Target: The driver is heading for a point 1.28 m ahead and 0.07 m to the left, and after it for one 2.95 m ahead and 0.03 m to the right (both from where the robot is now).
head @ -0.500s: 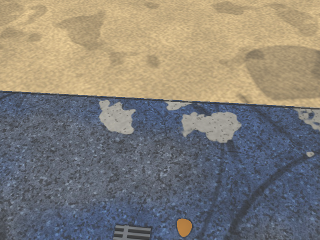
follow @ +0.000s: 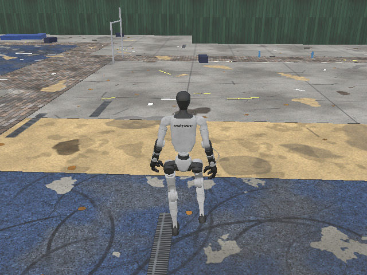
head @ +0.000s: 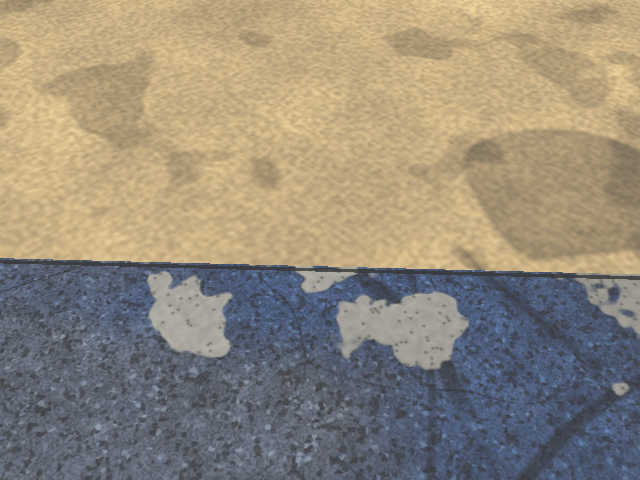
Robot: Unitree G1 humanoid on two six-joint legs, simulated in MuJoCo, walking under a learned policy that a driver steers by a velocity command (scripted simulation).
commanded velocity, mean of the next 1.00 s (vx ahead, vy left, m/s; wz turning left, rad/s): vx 0.50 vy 0.00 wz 0.00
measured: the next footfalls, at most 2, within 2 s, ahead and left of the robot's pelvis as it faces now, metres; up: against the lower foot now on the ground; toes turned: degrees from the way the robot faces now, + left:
right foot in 0.30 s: +0.34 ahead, -0.17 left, +0.00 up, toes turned -2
left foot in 0.86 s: +0.65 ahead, +0.07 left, +0.00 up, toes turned +3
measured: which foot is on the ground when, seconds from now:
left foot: down 0.00-0.32, up 0.34-0.84, down 0.86-1.00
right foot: up 0.00-0.28, down 0.30-0.86, up 0.88-1.00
